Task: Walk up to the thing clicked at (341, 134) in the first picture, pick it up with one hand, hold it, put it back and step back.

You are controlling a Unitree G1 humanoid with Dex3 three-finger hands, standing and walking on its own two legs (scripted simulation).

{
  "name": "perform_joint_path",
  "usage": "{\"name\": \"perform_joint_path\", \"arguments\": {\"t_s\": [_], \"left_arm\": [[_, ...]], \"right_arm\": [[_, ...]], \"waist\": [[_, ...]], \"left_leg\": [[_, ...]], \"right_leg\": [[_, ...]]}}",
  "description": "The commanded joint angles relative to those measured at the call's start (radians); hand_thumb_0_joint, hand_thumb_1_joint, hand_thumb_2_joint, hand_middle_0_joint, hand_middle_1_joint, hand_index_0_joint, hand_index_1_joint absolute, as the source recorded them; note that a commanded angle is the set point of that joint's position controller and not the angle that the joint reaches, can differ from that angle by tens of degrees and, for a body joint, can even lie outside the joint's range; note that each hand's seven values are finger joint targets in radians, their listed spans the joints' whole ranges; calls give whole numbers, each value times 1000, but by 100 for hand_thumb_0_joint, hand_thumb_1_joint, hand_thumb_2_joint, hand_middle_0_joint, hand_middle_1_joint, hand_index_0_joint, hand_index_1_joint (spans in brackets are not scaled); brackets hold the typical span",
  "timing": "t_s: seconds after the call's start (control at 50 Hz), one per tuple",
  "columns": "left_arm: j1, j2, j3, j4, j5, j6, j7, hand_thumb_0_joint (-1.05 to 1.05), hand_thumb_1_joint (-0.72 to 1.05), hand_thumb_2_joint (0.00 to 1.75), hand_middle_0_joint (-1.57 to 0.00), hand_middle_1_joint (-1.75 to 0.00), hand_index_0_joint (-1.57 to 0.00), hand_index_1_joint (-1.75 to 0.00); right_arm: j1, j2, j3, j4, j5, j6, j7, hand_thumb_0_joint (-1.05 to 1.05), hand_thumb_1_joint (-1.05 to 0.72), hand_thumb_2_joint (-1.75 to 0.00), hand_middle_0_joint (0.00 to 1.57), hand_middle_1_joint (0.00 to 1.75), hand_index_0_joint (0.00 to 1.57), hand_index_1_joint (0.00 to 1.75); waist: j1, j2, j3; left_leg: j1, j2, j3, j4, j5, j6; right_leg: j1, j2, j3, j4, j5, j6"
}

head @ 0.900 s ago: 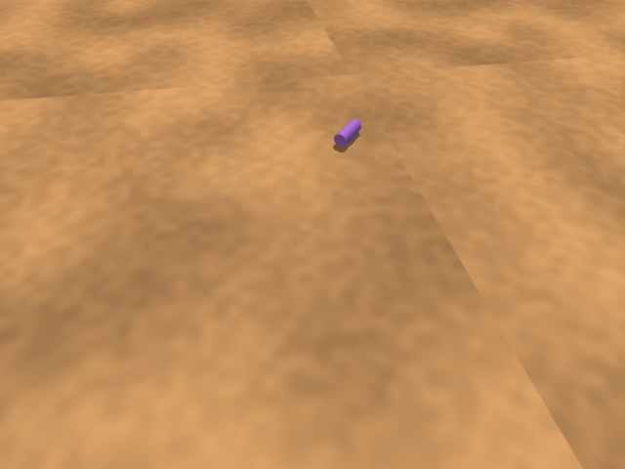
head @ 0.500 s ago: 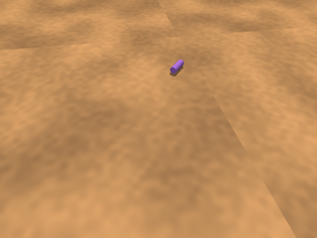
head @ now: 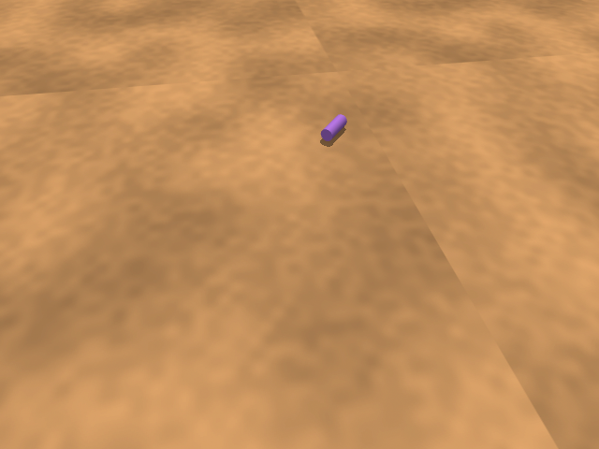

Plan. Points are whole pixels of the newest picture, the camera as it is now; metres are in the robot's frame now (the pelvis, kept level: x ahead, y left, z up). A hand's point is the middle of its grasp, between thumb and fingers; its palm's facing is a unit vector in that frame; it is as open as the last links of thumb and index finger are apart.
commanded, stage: stand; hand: left
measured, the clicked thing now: (335, 126) +1.98 -0.24 -0.74
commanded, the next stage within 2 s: walk up in 0.22 s
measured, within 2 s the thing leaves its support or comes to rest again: neither
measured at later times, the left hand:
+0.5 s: hand out of the picture +0.09 +0.34 -0.16, palm faces +0.26 -0.91 -0.32, open 7.4 cm
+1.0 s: hand (92, 403) +0.26 +0.34 -0.17, palm faces +0.40 -0.86 -0.30, open 7.4 cm
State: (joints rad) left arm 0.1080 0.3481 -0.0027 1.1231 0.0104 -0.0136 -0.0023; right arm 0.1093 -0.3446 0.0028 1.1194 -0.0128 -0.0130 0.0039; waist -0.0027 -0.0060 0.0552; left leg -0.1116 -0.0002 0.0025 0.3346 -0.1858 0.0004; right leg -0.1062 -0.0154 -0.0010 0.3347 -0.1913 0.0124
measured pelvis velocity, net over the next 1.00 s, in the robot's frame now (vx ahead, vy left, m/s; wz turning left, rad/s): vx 0.29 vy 0.02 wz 0.46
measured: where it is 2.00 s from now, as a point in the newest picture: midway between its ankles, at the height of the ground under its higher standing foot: (315, 292)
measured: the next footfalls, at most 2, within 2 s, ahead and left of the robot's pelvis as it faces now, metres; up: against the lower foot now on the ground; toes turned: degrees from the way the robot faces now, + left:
left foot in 0.52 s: +0.15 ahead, +0.17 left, +0.00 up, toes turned +21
right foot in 1.04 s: +0.52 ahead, -0.07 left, +0.00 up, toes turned +25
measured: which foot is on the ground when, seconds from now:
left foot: down 0.00-0.30, up 0.32-0.50, down 0.52-1.00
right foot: down 0.00-0.50, up 0.52-1.00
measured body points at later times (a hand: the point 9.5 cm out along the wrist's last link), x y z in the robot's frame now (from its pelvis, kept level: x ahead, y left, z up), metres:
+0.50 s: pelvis +0.05 +0.03 -0.02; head +0.03 +0.07 +0.43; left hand +0.08 +0.39 -0.14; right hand +0.18 -0.33 -0.08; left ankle +0.10 +0.15 -0.74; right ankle +0.00 -0.12 -0.75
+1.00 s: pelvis +0.29 +0.02 -0.03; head +0.28 +0.07 +0.42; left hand +0.24 +0.38 -0.15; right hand +0.45 -0.28 -0.10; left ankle +0.11 +0.15 -0.75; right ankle +0.46 -0.09 -0.73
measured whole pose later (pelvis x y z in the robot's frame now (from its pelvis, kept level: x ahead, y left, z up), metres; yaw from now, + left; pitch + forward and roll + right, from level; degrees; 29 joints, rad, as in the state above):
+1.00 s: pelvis +0.29 +0.02 -0.03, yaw +26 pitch +1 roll +3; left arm 0.12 0.52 0.12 0.92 0.06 0.07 -0.16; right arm 0.43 -0.41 -0.04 0.92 -0.03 -0.14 -0.03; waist 0.02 -0.17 0.00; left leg -0.06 0.01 -0.09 0.46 -0.42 -0.05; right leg -0.56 -0.14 0.08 0.75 -0.25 0.01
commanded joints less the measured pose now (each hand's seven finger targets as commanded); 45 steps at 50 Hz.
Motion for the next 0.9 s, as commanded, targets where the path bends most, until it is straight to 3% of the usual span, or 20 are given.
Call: {"name": "perform_joint_path", "arguments": {"t_s": [0.0,0.18,0.2,0.22,0.24,0.28,0.3,0.34,0.4,0.46,0.48,0.5,0.52,0.54,0.58,0.64,0.7,0.74,0.8,0.88], "left_arm": [[-35,211,38,-63,-2,-16,12,0,90,90,-20,-30,-20,-30],[-31,213,38,-67,-1,-20,13,0,90,90,-20,-30,-20,-30],[-71,382,168,-200,44,-25,-35,0,90,90,-20,-30,-20,-30],[-99,388,171,-215,63,-21,-53,0,90,90,-20,-30,-20,-30],[-85,375,177,-230,67,-17,-66,0,90,90,-20,-30,-20,-30],[56,373,190,-228,51,-14,-77,0,90,90,-20,-30,-20,-30],[11,391,202,-244,37,-13,-80,0,90,90,-20,-30,-20,-30],[-33,381,203,-292,38,-7,-92,0,90,90,-20,-30,-20,-30],[-143,356,197,-330,53,-8,-107,0,90,90,-20,-30,-20,-30],[-249,324,189,-374,52,13,-120,0,90,90,-20,-30,-20,-30],[-239,252,166,-395,50,22,-125,0,90,90,-20,-30,-20,-30],[-244,214,157,-382,66,34,-131,0,90,90,-20,-30,-20,-30],[-208,257,155,-381,67,44,-136,0,90,90,-20,-30,-20,-30],[-151,330,167,-372,55,59,-142,0,90,90,-20,-30,-20,-30],[-37,359,166,-299,43,56,-152,0,90,90,-20,-30,-20,-30],[-21,363,171,-249,41,61,-161,0,90,90,-20,-30,-20,-30],[-57,350,158,-267,42,64,-170,0,90,90,-20,-30,-20,-30],[-74,340,154,-290,44,63,-172,0,90,90,-20,-30,-20,-30],[-151,324,146,-333,47,57,-169,0,90,90,-20,-30,-20,-30],[-248,306,145,-385,41,39,-159,0,90,90,-20,-30,-20,-30]], "right_arm": [[-36,-213,-40,-56,5,-20,-15,0,-90,-90,20,30,20,30],[-36,-210,-40,-56,6,-21,-13,0,-90,-90,20,30,20,30],[89,-400,-127,-117,19,-47,-2,0,-90,-90,20,30,20,30],[56,-407,-129,-122,6,-52,5,0,-90,-90,20,30,20,30],[34,-392,-126,-145,-6,-51,9,0,-90,-90,20,30,20,30],[-96,-325,-123,-228,-17,-60,15,0,-90,-90,20,30,20,30],[-106,-315,-129,-237,-16,-61,14,0,-90,-90,20,30,20,30],[-61,-348,-136,-236,-7,-65,25,0,-90,-90,20,30,20,30],[79,-329,-141,-210,9,-66,49,0,-90,-90,20,30,20,30],[387,-355,-177,-111,4,-61,27,0,-90,-90,20,30,20,30],[497,-415,-200,-78,-8,-60,2,0,-90,-90,20,30,20,30],[577,-499,-217,-83,-23,-64,-16,0,-90,-90,20,30,20,30],[412,-528,-215,-161,-14,-73,-29,0,-90,-90,20,30,20,30],[259,-527,-195,-209,-1,-82,-32,0,-90,-90,20,30,20,30],[127,-489,-167,-229,24,-105,-40,0,-90,-90,20,30,20,30],[167,-429,-150,-225,9,-127,-44,0,-90,-90,20,30,20,30],[224,-435,-149,-205,12,-145,-46,0,-90,-90,20,30,20,30],[245,-436,-149,-206,14,-152,-46,0,-90,-90,20,30,20,30],[299,-432,-149,-207,12,-153,-46,0,-90,-90,20,30,20,30],[370,-431,-148,-213,4,-142,-55,0,-90,-90,20,30,20,30]], "waist": [[4,10,-80],[3,0,-82],[14,-124,-172],[23,-104,-64],[37,-74,-13],[132,-183,-23],[136,-279,-25],[126,-158,-6],[41,-194,-30],[-131,-20,-71],[-189,190,-88],[-196,361,-61],[-104,228,-28],[-15,146,26],[77,99,43],[67,56,20],[50,36,44],[41,48,9],[1,74,-11],[-53,106,23]], "left_leg": [[9,130,-96,-54,157,22],[22,128,-97,-54,163,21],[-155,159,-254,27,-318,91],[-319,135,-257,18,-444,67],[-424,89,-169,32,-407,24],[-633,-23,67,326,-227,-27],[-677,38,98,488,-280,-2],[-608,92,75,480,-310,0],[-390,107,75,387,-216,24],[141,14,161,179,-47,29],[360,31,44,129,-111,68],[357,221,-415,-22,-517,115],[152,382,-725,-181,-753,144],[-67,434,-809,-321,-880,180],[-150,413,-645,-290,-758,188],[-212,273,-365,-208,-533,178],[-182,214,-301,-206,-434,125],[-92,181,-257,-168,-333,127],[-15,162,-225,-136,-233,159],[84,214,-265,-70,-81,208]], "right_leg": [[13,-114,81,-39,139,-37],[9,-116,83,-49,153,-35],[91,-118,51,81,-400,-76],[58,-140,86,102,-572,-95],[96,-163,87,50,-618,-109],[256,-329,221,-149,-678,-181],[245,-443,311,-213,-602,-223],[187,-455,274,-211,-505,-247],[72,-336,52,-146,-508,-186],[-299,-169,-179,217,-517,-118],[-516,-73,-236,542,-444,-89],[-763,45,-150,849,-451,-72],[-745,-4,18,944,-348,-54],[-662,-73,127,942,-240,-45],[-564,-135,134,918,-227,-26],[-478,-150,108,828,-83,1],[-515,-130,101,782,19,21],[-555,-113,88,729,48,26],[-583,-115,75,630,51,28],[-660,-142,89,494,10,22]]}}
